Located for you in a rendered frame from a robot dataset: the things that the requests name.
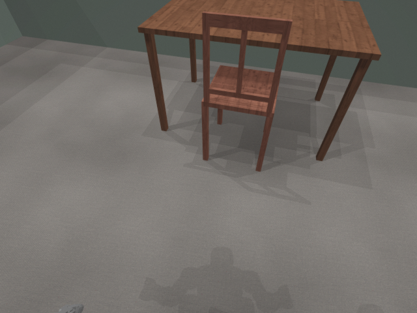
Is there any chair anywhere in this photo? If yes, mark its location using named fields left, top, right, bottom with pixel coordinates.
left=201, top=11, right=293, bottom=171

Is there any table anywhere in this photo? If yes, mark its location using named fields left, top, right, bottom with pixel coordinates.
left=137, top=0, right=381, bottom=161

